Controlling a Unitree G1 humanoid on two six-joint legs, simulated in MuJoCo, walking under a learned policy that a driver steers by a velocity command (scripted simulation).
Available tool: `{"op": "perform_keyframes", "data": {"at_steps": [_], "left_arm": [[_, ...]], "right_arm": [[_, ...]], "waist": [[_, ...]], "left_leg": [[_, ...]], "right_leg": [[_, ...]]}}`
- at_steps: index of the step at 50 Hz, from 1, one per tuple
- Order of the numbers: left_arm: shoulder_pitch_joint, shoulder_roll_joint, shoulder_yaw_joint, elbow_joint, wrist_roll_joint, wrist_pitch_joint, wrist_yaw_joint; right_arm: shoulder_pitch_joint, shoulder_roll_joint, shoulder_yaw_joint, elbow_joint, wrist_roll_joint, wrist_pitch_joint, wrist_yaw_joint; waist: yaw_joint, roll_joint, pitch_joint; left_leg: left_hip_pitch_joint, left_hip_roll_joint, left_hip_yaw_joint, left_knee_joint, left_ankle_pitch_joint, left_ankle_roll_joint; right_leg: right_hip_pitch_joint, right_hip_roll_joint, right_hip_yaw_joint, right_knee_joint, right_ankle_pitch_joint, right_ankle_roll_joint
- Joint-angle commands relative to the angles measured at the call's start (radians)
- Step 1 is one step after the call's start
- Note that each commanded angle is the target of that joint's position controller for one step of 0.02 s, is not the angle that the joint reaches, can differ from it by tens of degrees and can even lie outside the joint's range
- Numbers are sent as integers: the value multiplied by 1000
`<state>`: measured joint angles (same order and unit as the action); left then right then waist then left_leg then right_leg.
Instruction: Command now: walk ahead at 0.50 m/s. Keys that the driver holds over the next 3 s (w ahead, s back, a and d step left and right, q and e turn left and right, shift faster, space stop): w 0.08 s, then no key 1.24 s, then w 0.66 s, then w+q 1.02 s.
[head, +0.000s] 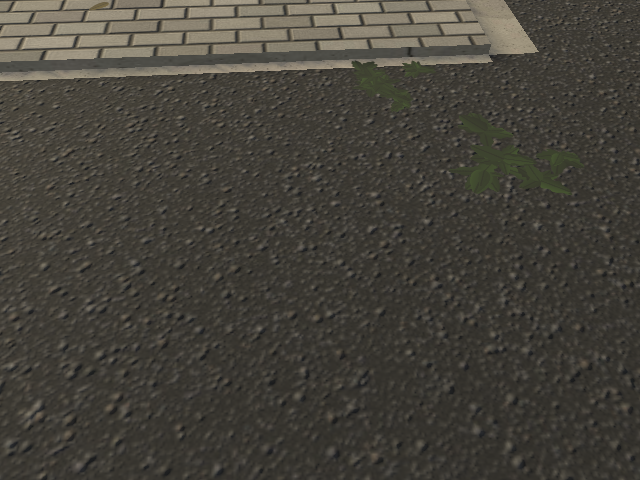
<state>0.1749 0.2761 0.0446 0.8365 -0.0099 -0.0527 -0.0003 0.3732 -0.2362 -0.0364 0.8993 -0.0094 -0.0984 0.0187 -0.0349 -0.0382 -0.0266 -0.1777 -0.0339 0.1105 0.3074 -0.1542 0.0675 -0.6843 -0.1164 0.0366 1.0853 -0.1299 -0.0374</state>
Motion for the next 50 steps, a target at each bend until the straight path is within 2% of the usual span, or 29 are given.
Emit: {"op": "perform_keyframes", "data": {"at_steps": [1, 4, 6, 8, 10, 11, 12, 13, 14, 15, 16, 17, 18, 19, 20, 22, 24, 27, 29, 30, 31, 32, 33, 34, 35, 38, 43, 50], "left_arm": [[-22, 29, 7, -41, 5, -6, -3], [-119, 18, 2, -59, -2, -15, -11], [-171, 17, 0, -68, 1, -21, -18], [-187, 22, 1, -78, 3, -27, -28], [-154, 52, 11, -71, 6, -33, -35], [-106, 70, 18, -56, 11, -38, -35], [-13, 96, 32, -19, 20, -42, -30], [85, 158, 52, 12, 28, -47, -21], [166, 228, 60, 23, 52, -41, -12], [174, 188, 46, 30, 40, -28, -12], [154, 144, 36, 24, 16, -19, -19], [75, 125, 30, 13, 9, -16, -18], [8, 100, 21, 4, 15, -17, -16], [-49, 67, 10, 1, 21, -17, -13], [-81, 56, 6, 6, 33, -17, -12], [-106, 55, 5, 20, 45, -19, -7], [-105, 69, 9, 34, 41, -17, 0], [-106, 82, 9, 51, 26, 0, 8], [-106, 62, 1, 64, 13, 12, 11], [-75, 42, -6, 82, 12, 15, 10], [-60, 39, -7, 89, 18, 16, 10], [-20, 38, -1, 90, 17, 22, 14], [-44, 52, -1, 96, 25, 26, 20], [-46, 52, 2, 98, 22, 30, 23], [-43, 41, 0, 106, 19, 34, 27], [-35, 41, 2, 128, 20, 37, 26], [-48, 40, 4, 153, 12, 42, 23], [-38, 46, 6, 191, 9, 54, 31]], "right_arm": [[-36, -143, -32, -52, 4, -11, -18], [-10, -176, -42, -41, 15, -3, -28], [12, -177, -44, -22, 15, 8, -29], [27, -181, -48, -3, 18, 23, -31], [2, -184, -52, 4, 23, 34, -36], [-26, -188, -54, 3, 26, 38, -38], [-48, -182, -52, -2, 28, 41, -40], [-20, -153, -42, -3, 16, 40, -40], [69, -77, -15, -16, -16, 32, -35], [163, -24, 4, 16, -4, 29, -32], [127, -117, -21, 26, 22, 33, -32], [40, -144, -30, 5, 38, 42, -36], [-15, -139, -33, -1, 29, 54, -47], [-37, -132, -37, -3, 19, 71, -58], [-28, -115, -36, -2, 15, 86, -65], [-11, -80, -30, 11, 12, 99, -76], [-33, -69, -24, 13, 8, 104, -82], [-61, -83, -27, 21, 9, 116, -76], [-75, -81, -27, 29, -4, 117, -69], [-87, -92, -27, 23, -16, 116, -68], [-93, -120, -28, 15, -19, 113, -69], [-118, -184, -46, 33, 0, 109, -68], [-130, -130, -39, 36, 3, 99, -61], [-135, -97, -30, 46, -4, 89, -59], [-150, -95, -30, 50, -6, 81, -58], [-135, -87, -28, 70, 3, 65, -57], [-122, -90, -27, 97, 6, 69, -62], [-123, -81, -23, 124, 7, 79, -64]], "waist": [[30, 86, 61], [-6, 97, 77], [-28, 91, 103], [-31, 113, 93], [-3, 139, 56], [28, 142, 23], [74, 130, -29], [99, 73, -108], [74, -114, -259], [55, -248, -373], [77, -148, -359], [66, -97, -235], [49, -40, -165], [22, -32, -116], [-3, -65, -96], [-19, -91, -86], [-9, -89, -94], [-2, -76, -79], [-11, -58, -27], [-6, -32, 5], [14, 8, 39], [71, 146, 70], [46, 144, 76], [52, 148, 67], [57, 148, 61], [47, 111, 23], [35, 66, 0], [35, 41, 11]], "left_leg": [[4, 251, -191, -221, 55, 158], [32, 250, -150, -232, 53, 142], [63, 245, -115, -191, 163, 131], [120, 260, -109, -124, 279, 114], [169, 275, -118, -43, 372, 85], [181, 267, -118, 15, 417, 64], [174, 227, -101, 120, 483, 38], [111, 160, -66, 279, 391, -7], [-160, 60, -44, 577, -28, -67], [-308, -15, -138, 808, -537, -111], [-327, 21, -224, 894, -538, -111], [-393, 56, -195, 906, -493, -106], [-392, 93, -183, 870, -423, -109], [-334, 124, -187, 808, -363, -113], [-254, 134, -185, 750, -314, -117], [-164, 123, -158, 622, -281, -121], [-108, 117, -145, 489, -236, -120], [-31, 105, -126, 336, -102, -111], [39, 91, -108, 196, -14, -87], [55, 121, -141, 136, 30, -68], [37, 168, -187, 93, 41, -44], [-73, 151, -176, 103, -107, -21], [-152, 133, -172, 65, -197, -29], [-172, 131, -170, 45, -200, -46], [-170, 124, -166, 45, -149, -62], [-95, 116, -153, 82, -6, -69], [-49, 107, -141, 107, 87, -61], [-35, 95, -128, 106, 105, -60]], "right_leg": [[-50, -26, 8, -182, 128, 34], [2, 0, -28, -366, 191, 48], [36, 22, -46, -460, 199, 49], [75, 39, -41, -524, 191, 35], [137, 55, -27, -575, 163, 8], [210, 71, -35, -611, 170, -7], [341, 100, -60, -654, 214, -27], [525, 50, -27, -653, 477, -54], [875, -167, 210, -547, 842, -166], [982, -305, 416, -594, 887, -293], [889, -261, 388, -648, 680, -278], [779, -222, 305, -685, 527, -240], [661, -187, 255, -724, 417, -213], [536, -159, 205, -766, 349, -195], [443, -135, 167, -800, 305, -186], [369, -100, 101, -826, 301, -191], [363, -87, 77, -832, 244, -192], [346, -84, 92, -855, -38, -174], [296, -49, 90, -859, -261, -121], [279, -26, 89, -855, -340, -76], [275, 8, 70, -814, -349, -39], [327, 76, 0, -801, -288, -12], [421, 88, -20, -749, -210, 2], [463, 87, -25, -725, -160, -2], [485, 82, -24, -711, -119, -10], [493, 81, -30, -692, -16, -20], [517, 79, -35, -670, 90, -17], [532, 76, -34, -664, 125, -11]]}}
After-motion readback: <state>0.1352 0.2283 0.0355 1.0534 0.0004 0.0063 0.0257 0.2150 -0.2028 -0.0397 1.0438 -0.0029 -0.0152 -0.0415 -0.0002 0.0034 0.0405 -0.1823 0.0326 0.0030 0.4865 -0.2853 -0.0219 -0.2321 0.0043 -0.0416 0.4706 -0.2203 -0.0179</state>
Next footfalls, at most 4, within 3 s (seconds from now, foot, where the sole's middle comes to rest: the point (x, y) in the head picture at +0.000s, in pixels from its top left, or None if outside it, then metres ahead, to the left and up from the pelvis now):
0.26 right None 0.31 -0.16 -0.78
0.60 left None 0.28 0.08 -0.78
2.02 right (387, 418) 0.67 -0.16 -0.78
2.56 left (263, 318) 0.95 0.12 -0.78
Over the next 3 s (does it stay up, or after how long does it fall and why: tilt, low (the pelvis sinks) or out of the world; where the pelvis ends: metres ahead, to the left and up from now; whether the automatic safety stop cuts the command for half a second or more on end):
stays up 1.04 0.07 -0.01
